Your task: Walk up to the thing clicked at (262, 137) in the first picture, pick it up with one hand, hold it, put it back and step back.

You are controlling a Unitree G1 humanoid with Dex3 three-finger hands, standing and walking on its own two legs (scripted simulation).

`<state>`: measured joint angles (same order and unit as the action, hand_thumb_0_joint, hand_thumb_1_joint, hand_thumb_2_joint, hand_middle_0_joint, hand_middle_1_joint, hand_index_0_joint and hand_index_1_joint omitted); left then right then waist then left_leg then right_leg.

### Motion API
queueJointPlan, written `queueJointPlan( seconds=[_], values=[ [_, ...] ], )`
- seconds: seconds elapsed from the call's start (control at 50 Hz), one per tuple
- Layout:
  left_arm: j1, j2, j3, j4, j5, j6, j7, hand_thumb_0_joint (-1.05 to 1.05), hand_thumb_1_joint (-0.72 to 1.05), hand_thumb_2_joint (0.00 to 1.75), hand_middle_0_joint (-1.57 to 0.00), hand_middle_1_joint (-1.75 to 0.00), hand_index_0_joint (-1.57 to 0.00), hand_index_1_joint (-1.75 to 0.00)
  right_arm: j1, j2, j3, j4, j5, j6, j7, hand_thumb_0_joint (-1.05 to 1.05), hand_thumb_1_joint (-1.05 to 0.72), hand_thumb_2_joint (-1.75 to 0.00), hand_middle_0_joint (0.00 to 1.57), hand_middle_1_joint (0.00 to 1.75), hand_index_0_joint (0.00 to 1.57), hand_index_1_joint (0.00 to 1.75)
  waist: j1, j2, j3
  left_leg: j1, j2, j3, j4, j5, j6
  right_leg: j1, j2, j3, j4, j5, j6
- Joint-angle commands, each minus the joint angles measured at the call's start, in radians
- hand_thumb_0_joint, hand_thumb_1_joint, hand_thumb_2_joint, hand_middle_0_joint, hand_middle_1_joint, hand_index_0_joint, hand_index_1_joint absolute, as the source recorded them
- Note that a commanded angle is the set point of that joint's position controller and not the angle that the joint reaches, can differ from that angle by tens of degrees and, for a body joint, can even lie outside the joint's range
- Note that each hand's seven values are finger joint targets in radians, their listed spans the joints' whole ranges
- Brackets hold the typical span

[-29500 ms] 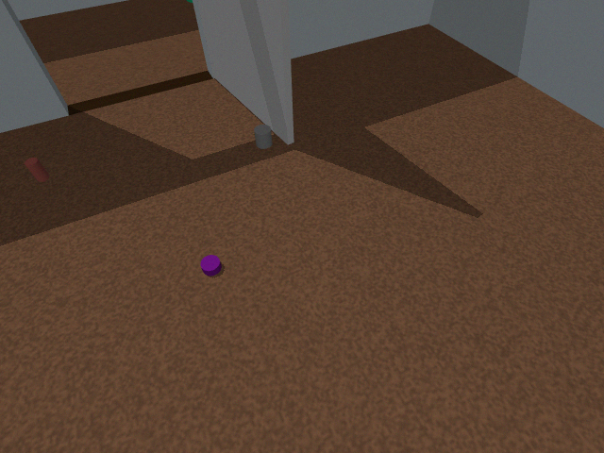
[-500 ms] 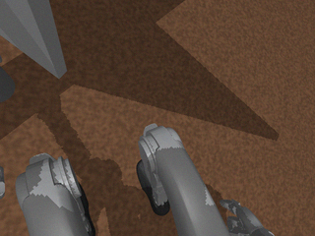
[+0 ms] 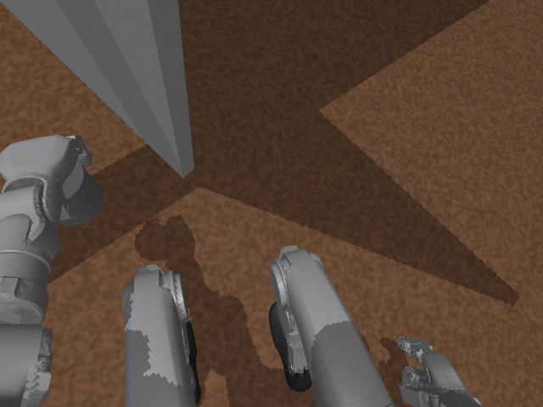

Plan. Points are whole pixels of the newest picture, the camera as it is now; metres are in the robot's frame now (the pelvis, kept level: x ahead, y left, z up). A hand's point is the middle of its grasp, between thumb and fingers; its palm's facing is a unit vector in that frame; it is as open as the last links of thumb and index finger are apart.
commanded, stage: lift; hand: left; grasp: from above
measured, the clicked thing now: (66, 191) +0.46 +0.27 -0.17
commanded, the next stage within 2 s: hold in 1.02 s
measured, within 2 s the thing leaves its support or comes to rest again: neither
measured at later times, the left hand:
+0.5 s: hand out of the picture +0.36 +0.25 +0.08, palm faces -0.50 -0.12 -0.86, open 10.4 cm
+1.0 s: hand out of the picture +0.36 +0.25 +0.17, palm faces -0.48 -0.12 -0.87, open 10.5 cm
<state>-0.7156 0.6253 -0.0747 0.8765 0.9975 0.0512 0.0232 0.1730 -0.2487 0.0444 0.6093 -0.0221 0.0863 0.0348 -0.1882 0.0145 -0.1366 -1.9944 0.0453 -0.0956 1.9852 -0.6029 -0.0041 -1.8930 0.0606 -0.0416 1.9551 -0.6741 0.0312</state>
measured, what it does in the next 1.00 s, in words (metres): rises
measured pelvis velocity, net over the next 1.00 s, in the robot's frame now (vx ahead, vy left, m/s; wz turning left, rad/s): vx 0.07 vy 0.01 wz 0.09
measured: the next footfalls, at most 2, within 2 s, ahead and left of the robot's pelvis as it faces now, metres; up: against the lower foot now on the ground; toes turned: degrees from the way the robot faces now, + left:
none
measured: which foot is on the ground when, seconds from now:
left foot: down 0.00-1.00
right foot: down 0.00-1.00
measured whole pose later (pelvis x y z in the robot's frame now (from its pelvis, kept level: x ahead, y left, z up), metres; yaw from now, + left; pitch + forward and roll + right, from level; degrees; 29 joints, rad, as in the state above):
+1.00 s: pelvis +0.07 +0.01 +0.27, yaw +5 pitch +12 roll -2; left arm -0.33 0.36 -0.17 0.89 1.03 0.04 0.18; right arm 0.27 -0.24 -0.03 0.75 0.01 0.03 -0.03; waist -0.10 0.02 -0.07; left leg -0.71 0.03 -0.01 0.89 -0.38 0.00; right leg -0.64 0.02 0.01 0.85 -0.41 0.02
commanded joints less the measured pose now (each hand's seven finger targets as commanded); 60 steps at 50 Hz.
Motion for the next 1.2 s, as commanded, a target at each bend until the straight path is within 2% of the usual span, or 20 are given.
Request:
queueJointPlan(
  seconds=[0.0,0.04,0.16,0.24,0.3,0.32,0.38,0.46,0.5,0.52,0.58,0.7,0.84,0.88,0.9,0.92,0.96,0.98,1.12,1.18],
  values=[
    [-0.391,0.273,0.095,-0.338,-0.004,-0.004,0.072,0.0,0.68,1.01,-0.91,-1.01,-0.95,-0.96,0.186,-0.209,-0.092,-0.025,0.007,-0.016,-0.026,0.0,-0.89,-0.9,0.2,0.3,0.2,0.3,0.03,0.297,-0.786,0.797,-0.01,0.041,-0.314,0.201,0.037,0.354,0.006,-0.038,-0.341,0.25,-0.056],
    [-0.37,0.244,0.084,-0.367,-0.013,-0.004,0.074,0.0,0.65,1.01,-0.9,-1.0,-0.93,-0.96,0.177,-0.198,-0.092,-0.025,0.01,-0.018,-0.032,0.0,-0.89,-0.9,0.2,0.3,0.2,0.3,0.025,0.265,-0.771,0.823,-0.012,0.045,-0.354,0.181,0.038,0.407,0.005,-0.031,-0.392,0.243,-0.052],
    [-0.245,0.224,0.089,-0.415,-0.017,0.005,0.096,0.0,0.6,1.01,-0.88,-0.95,-0.9,-0.92,0.138,-0.188,-0.099,-0.021,0.026,-0.025,-0.059,0.0,-0.89,-0.89,0.2,0.3,0.2,0.3,0.057,0.262,-0.691,0.975,-0.011,0.028,-0.543,0.112,0.021,0.531,-0.002,-0.023,-0.521,0.192,-0.049],
    [-0.179,0.174,0.075,-0.414,-0.015,0.02,0.124,0.0,0.59,1.02,-0.88,-0.93,-0.9,-0.91,0.127,-0.178,-0.098,0.0,0.034,-0.035,-0.073,0.0,-0.88,-0.89,0.2,0.3,0.2,0.3,0.062,0.229,-0.636,1.082,-0.014,0.03,-0.644,0.143,0.019,0.632,-0.005,-0.012,-0.622,0.215,-0.046],
    [-0.164,0.125,0.037,-0.404,-0.009,0.021,0.134,0.0,0.58,1.04,-0.89,-0.93,-0.9,-0.91,0.121,-0.164,-0.097,0.016,0.041,-0.045,-0.085,0.0,-0.89,-0.9,0.2,0.3,0.2,0.3,0.056,0.211,-0.569,1.139,-0.018,0.037,-0.724,0.148,0.017,0.72,-0.003,-0.002,-0.713,0.222,-0.045],
    [-0.138,0.14,0.05,-0.375,-0.005,0.02,0.14,0.0,0.57,1.06,-0.89,-0.93,-0.89,-0.92,0.125,-0.169,-0.099,0.027,0.041,-0.05,-0.089,0.0,-0.88,-0.9,0.2,0.3,0.2,0.3,0.064,0.196,-0.547,1.153,-0.019,0.041,-0.747,0.151,0.017,0.758,-0.005,0.003,-0.743,0.227,-0.043],
    [-0.153,0.082,0.019,-0.323,-0.007,0.008,0.151,0.0,0.59,1.08,-0.91,-0.93,-0.91,-0.93,0.123,-0.157,-0.096,0.051,0.044,-0.067,-0.097,0.0,-0.88,-0.89,0.2,0.3,0.2,0.3,0.058,0.171,-0.483,1.198,-0.023,0.049,-0.82,0.158,0.017,0.839,-0.007,0.014,-0.827,0.241,-0.043],
    [-0.162,0.045,-0.004,-0.243,-0.001,-0.008,0.174,0.0,0.61,1.08,-0.92,-0.93,-0.92,-0.92,0.124,-0.153,-0.096,0.074,0.045,-0.088,-0.101,0.0,-0.88,-0.89,0.2,0.3,0.2,0.3,0.059,0.148,-0.399,1.262,-0.025,0.048,-0.921,0.145,0.012,0.919,-0.01,0.022,-0.928,0.233,-0.042],
    [-0.125,0.031,-0.004,-0.177,0.009,-0.015,0.183,0.0,0.62,1.11,-0.93,-0.94,-0.93,-0.93,0.13,-0.155,-0.099,0.08,0.042,-0.096,-0.1,0.0,-0.88,-0.89,0.2,0.3,0.2,0.3,0.069,0.133,-0.375,1.3,-0.025,0.046,-0.966,0.167,0.01,0.959,-0.012,0.02,-0.966,0.254,-0.04],
    [-0.123,0.003,-0.023,-0.174,0.02,-0.02,0.185,0.0,0.62,1.11,-0.93,-0.95,-0.93,-0.94,0.131,-0.151,-0.098,0.083,0.041,-0.1,-0.098,0.0,-0.88,-0.89,0.2,0.3,0.2,0.3,0.07,0.146,-0.375,1.323,-0.026,0.05,-0.983,0.189,0.008,0.974,-0.012,0.02,-0.976,0.273,-0.042],
    [-0.09,-0.015,-0.027,-0.153,0.025,-0.033,0.198,0.0,0.62,1.15,-0.93,-0.99,-0.93,-0.98,0.145,-0.148,-0.104,0.085,0.037,-0.107,-0.094,0.0,-0.89,-0.9,0.2,0.3,0.2,0.3,0.082,0.128,-0.357,1.382,-0.029,0.055,-1.026,0.28,0.005,1.038,-0.013,0.018,-1.024,0.345,-0.044],
    [-0.073,-0.012,-0.011,-0.194,0.04,-0.03,0.232,0.0,0.63,1.17,-0.93,-0.99,-0.93,-0.99,0.165,-0.153,-0.119,0.084,0.029,-0.101,-0.082,0.0,-0.88,-0.89,0.2,0.3,0.2,0.3,0.093,0.131,-0.387,1.528,-0.031,0.064,-1.081,0.471,0.001,1.148,-0.018,0.019,-1.097,0.489,-0.04],
    [-0.02,0.004,0.003,-0.227,0.043,-0.014,0.235,0.0,0.52,1.17,-0.86,-0.98,-0.85,-0.99,0.161,-0.156,-0.126,0.079,0.027,-0.088,-0.077,0.0,-0.88,-0.89,0.2,0.3,0.2,0.3,0.101,0.128,-0.371,1.629,-0.035,0.071,-1.153,0.561,-0.001,1.261,-0.021,0.026,-1.183,0.566,-0.033],
    [-0.015,-0.022,-0.012,-0.236,0.038,-0.016,0.228,0.0,0.51,1.15,-0.86,-0.96,-0.85,-0.97,0.157,-0.152,-0.126,0.078,0.026,-0.088,-0.076,0.0,-0.88,-0.89,0.2,0.3,0.2,0.3,0.099,0.114,-0.351,1.637,-0.035,0.073,-1.174,0.566,0.0,1.281,-0.021,0.026,-1.207,0.573,-0.033],
    [-0.016,-0.003,-0.002,-0.248,0.035,-0.016,0.227,0.0,0.52,1.16,-0.87,-0.97,-0.86,-0.97,0.151,-0.156,-0.128,0.067,0.029,-0.087,-0.077,0.0,-0.88,-0.89,0.2,0.3,0.2,0.3,0.103,0.112,-0.342,1.644,-0.039,0.076,-1.193,0.554,-0.001,1.311,-0.023,0.027,-1.223,0.571,-0.032],
    [-0.015,-0.021,-0.015,-0.251,0.032,-0.017,0.224,0.0,0.5,1.17,-0.86,-0.97,-0.85,-0.97,0.142,-0.152,-0.127,0.061,0.031,-0.085,-0.077,0.0,-0.89,-0.89,0.2,0.3,0.2,0.3,0.102,0.113,-0.333,1.651,-0.043,0.078,-1.21,0.535,-0.004,1.326,-0.025,0.03,-1.237,0.561,-0.032],
    [0.008,-0.008,-0.003,-0.239,0.037,-0.02,0.219,0.0,0.51,1.16,-0.85,-0.98,-0.85,-0.99,0.137,-0.155,-0.132,0.064,0.032,-0.083,-0.076,0.0,-0.88,-0.89,0.2,0.3,0.2,0.3,0.11,0.121,-0.301,1.663,-0.042,0.078,-1.238,0.524,-0.009,1.329,-0.024,0.029,-1.256,0.54,-0.035],
    [0.004,-0.032,-0.016,-0.241,0.035,-0.022,0.215,0.0,0.5,1.15,-0.85,-0.97,-0.85,-0.97,0.132,-0.152,-0.133,0.061,0.031,-0.084,-0.075,0.0,-0.88,-0.89,0.2,0.3,0.2,0.3,0.107,0.118,-0.311,1.683,-0.04,0.075,-1.249,0.525,-0.011,1.337,-0.022,0.026,-1.262,0.535,-0.036],
    [0.032,-0.045,-0.029,-0.249,0.034,-0.027,0.206,0.0,0.49,1.12,-0.82,-1.0,-0.83,-0.99,0.116,-0.158,-0.139,0.05,0.038,-0.08,-0.077,0.0,-0.89,-0.89,0.2,0.3,0.2,0.3,0.109,0.061,-0.275,1.725,-0.046,0.087,-1.296,0.56,-0.002,1.409,-0.027,0.033,-1.326,0.587,-0.029],
    [-0.002,-0.026,-0.021,-0.28,0.04,-0.03,0.205,0.0,0.46,1.12,-0.81,-0.99,-0.82,-0.98,0.1,-0.159,-0.142,0.045,0.04,-0.08,-0.077,0.0,-0.89,-0.89,0.2,0.3,0.2,0.3,0.119,0.099,-0.273,1.76,-0.045,0.086,-1.322,0.561,-0.01,1.421,-0.027,0.032,-1.342,0.573,-0.033]
  ],
)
